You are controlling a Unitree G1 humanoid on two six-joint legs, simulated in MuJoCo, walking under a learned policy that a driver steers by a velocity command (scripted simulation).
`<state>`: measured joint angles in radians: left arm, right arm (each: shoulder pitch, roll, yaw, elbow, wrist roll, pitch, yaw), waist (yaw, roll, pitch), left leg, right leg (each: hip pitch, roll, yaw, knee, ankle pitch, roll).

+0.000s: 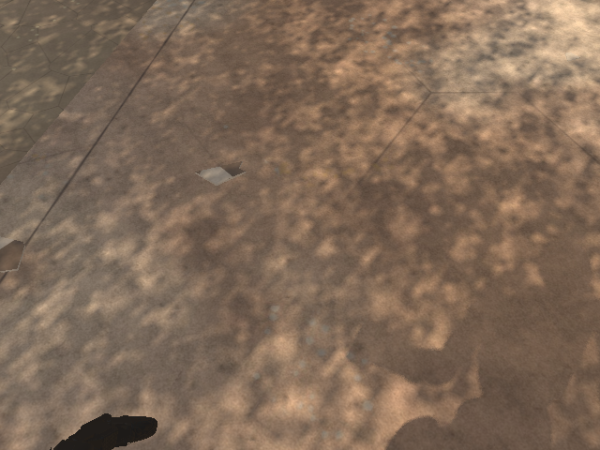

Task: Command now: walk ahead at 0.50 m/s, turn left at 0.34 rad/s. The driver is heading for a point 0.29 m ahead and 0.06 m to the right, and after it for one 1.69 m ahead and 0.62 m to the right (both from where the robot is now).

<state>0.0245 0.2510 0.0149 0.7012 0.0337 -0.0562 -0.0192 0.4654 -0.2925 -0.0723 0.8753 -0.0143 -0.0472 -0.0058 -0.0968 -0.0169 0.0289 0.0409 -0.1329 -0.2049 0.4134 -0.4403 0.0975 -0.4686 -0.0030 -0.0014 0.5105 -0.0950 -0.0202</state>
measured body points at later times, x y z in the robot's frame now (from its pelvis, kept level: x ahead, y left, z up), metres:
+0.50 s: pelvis +0.18 +0.00 +0.01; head +0.22 +0.01 +0.45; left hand +0.23 +0.27 -0.14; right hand +0.32 -0.26 -0.10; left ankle +0.26 +0.08 -0.73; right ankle +0.12 -0.11 -0.71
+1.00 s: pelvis +0.17 -0.02 +0.01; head +0.17 -0.06 +0.46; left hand +0.39 +0.18 -0.08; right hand +0.14 -0.32 -0.12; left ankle +0.25 +0.09 -0.67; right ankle +0.13 -0.10 -0.72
